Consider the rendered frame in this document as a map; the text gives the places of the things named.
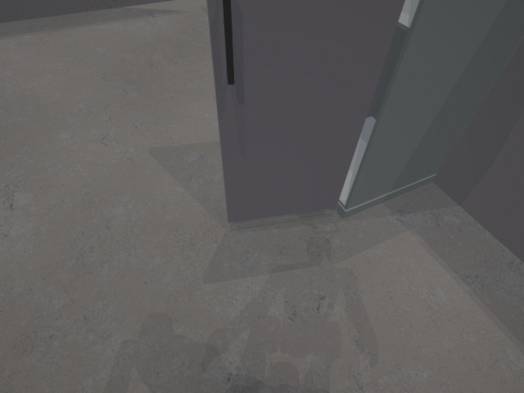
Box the fridge door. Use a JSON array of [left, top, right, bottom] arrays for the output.
[[206, 0, 405, 223]]

